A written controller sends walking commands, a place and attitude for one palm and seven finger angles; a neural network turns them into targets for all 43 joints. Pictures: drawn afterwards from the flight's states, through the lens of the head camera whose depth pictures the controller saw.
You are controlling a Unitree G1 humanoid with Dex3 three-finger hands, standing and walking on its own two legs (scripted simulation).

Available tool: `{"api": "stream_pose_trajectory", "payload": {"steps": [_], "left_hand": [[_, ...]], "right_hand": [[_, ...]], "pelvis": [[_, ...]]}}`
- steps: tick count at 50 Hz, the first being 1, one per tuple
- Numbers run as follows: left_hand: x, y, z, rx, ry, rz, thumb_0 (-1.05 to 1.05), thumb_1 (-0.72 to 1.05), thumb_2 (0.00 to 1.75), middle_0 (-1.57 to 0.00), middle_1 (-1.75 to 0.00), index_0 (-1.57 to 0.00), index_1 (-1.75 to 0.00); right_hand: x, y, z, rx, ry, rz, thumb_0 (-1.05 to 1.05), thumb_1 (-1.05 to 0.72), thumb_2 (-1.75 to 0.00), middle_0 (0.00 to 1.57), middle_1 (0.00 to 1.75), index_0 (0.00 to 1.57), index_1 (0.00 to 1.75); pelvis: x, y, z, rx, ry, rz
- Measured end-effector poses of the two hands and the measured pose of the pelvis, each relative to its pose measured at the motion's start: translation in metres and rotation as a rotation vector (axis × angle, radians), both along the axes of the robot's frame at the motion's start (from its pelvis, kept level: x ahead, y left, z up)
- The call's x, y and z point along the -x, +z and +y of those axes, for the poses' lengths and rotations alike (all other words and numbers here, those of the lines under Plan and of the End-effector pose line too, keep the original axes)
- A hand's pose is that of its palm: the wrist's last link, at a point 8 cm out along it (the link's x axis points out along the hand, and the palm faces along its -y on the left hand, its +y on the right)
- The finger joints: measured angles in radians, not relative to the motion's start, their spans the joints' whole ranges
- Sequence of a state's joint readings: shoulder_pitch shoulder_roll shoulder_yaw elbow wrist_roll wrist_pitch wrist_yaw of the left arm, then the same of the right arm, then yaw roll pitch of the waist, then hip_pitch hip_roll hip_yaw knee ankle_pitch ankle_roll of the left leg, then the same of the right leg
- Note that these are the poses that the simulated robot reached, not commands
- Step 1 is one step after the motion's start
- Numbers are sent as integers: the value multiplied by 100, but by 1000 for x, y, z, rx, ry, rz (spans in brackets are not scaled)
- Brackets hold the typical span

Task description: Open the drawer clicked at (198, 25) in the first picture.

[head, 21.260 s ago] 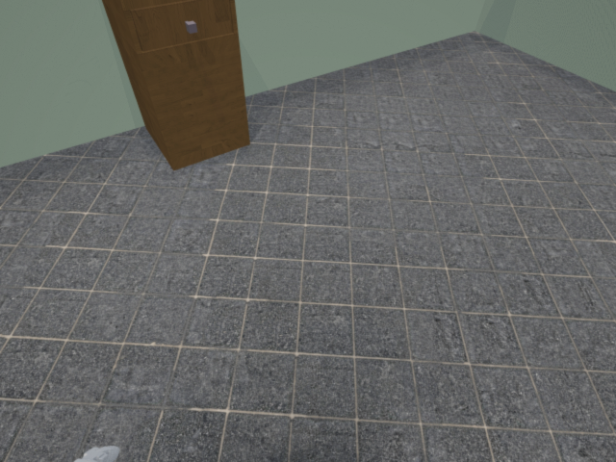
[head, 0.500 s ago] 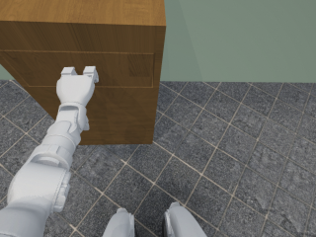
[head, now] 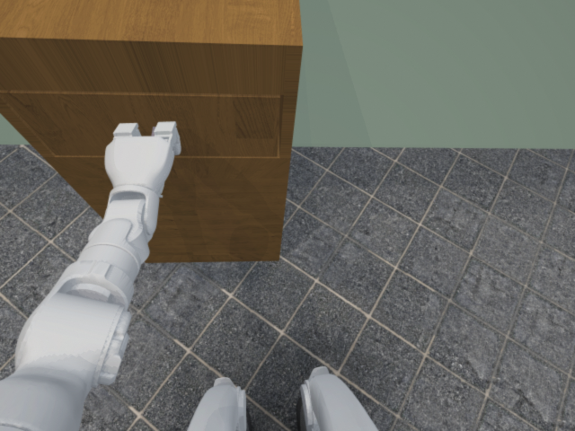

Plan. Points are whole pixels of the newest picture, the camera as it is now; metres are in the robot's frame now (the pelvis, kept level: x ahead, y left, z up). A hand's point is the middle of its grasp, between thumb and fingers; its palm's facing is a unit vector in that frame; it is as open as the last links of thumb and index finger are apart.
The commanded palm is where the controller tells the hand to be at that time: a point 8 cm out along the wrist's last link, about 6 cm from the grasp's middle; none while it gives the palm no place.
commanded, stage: close the thumb around the handle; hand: left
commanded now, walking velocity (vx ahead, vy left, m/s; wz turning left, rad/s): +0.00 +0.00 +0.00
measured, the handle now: (154, 147) +0.54 +0.17 -0.01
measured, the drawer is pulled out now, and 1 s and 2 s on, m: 0.00 0.06 0.08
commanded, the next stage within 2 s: pull the drawer open in 0.18 s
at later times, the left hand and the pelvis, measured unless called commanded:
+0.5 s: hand (155, 184) +0.49 +0.17 -0.03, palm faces -0.06 -0.03 -1.00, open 6.3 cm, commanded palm +0.45 +0.16 +0.03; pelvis +0.01 +0.00 +0.01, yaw -1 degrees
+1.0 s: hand (151, 215) +0.43 +0.17 -0.03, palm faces -0.05 -0.07 -1.00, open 6.3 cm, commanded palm +0.39 +0.17 +0.03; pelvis +0.04 +0.00 +0.03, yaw -1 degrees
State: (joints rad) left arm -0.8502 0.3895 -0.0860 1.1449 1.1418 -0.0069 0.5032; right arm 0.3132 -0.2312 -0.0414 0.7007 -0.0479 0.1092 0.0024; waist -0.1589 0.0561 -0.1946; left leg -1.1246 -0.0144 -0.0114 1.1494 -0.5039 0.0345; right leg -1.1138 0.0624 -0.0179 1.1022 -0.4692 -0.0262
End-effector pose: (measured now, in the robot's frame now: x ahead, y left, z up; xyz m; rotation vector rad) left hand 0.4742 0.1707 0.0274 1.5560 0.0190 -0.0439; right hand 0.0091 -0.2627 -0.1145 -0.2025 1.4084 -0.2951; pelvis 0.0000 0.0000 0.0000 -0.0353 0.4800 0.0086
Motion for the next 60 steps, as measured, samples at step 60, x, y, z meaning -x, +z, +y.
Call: {"api": "stream_pose_trajectory", "payload": {"steps": [60], "left_hand": [[75,-7,3,38,-8,-32,2,64,80,-39,-135,-33,-135]], "right_hand": [[-142,17,6,-45,125,-211,0,-90,-90,20,30,20,30]], "pelvis": [[-44,22,-4,-17,-8,-71]]}}
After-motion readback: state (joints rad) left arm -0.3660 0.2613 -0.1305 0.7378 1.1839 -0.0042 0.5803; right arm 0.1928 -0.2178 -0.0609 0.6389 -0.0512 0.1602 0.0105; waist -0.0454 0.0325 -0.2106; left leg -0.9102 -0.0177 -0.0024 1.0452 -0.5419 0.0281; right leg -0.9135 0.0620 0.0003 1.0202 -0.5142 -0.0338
